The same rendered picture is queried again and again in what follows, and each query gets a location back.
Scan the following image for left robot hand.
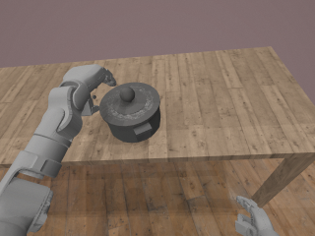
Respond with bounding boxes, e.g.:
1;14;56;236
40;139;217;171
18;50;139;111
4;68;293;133
63;64;117;117

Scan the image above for pot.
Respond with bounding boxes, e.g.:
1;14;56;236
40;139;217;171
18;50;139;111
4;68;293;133
108;108;161;144

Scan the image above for right robot hand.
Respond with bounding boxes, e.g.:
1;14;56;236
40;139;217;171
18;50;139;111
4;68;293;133
234;196;275;236

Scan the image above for table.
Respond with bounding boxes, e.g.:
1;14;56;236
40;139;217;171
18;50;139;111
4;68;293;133
0;46;315;208

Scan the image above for knob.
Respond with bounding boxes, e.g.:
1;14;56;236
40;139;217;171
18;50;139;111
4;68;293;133
119;87;135;102

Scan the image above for left robot forearm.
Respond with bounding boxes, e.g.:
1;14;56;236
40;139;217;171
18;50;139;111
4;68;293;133
0;79;90;197

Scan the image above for lid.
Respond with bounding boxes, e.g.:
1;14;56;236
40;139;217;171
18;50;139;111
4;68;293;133
99;82;160;128

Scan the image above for left robot upper arm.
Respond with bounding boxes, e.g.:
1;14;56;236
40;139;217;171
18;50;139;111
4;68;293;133
0;177;54;236

